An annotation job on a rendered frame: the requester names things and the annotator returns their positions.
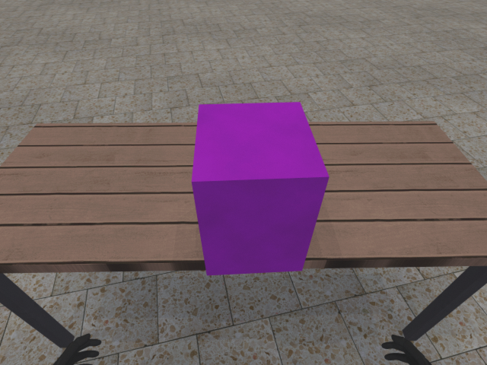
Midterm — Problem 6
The right robot hand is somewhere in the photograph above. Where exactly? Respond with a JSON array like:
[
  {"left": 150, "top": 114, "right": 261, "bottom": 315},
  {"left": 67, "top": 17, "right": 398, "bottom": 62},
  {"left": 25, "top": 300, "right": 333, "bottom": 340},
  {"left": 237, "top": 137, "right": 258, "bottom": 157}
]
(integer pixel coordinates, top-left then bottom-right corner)
[{"left": 381, "top": 335, "right": 432, "bottom": 365}]

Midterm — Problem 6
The carton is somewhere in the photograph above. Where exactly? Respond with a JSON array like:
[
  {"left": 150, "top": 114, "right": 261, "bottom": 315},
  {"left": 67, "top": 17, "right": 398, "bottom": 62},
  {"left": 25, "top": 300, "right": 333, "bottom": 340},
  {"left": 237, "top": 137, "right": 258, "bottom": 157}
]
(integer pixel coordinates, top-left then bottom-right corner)
[{"left": 192, "top": 102, "right": 329, "bottom": 275}]

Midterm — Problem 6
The table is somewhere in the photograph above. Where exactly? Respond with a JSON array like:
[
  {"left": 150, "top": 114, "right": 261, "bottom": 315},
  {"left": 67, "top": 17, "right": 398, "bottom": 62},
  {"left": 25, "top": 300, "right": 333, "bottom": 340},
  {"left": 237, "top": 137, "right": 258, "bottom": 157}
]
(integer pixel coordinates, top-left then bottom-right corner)
[{"left": 0, "top": 121, "right": 487, "bottom": 348}]

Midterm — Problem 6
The left robot hand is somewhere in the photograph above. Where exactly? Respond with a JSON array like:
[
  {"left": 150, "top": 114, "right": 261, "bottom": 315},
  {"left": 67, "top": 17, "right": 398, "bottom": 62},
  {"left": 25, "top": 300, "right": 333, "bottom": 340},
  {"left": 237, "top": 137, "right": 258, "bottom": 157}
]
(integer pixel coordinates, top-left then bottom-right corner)
[{"left": 53, "top": 333, "right": 101, "bottom": 365}]

